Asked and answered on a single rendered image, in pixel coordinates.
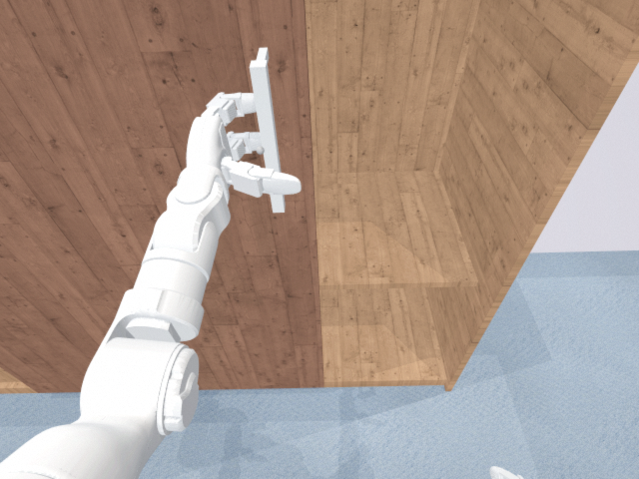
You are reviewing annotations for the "left robot hand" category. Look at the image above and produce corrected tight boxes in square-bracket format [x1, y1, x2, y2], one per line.
[187, 92, 302, 198]

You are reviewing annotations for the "left robot forearm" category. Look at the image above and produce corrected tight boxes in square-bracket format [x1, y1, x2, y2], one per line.
[80, 164, 231, 413]

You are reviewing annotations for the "left robot upper arm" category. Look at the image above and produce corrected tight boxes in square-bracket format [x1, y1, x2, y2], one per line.
[0, 337, 199, 479]

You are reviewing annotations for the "handle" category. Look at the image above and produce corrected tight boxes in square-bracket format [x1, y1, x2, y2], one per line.
[250, 48, 286, 213]

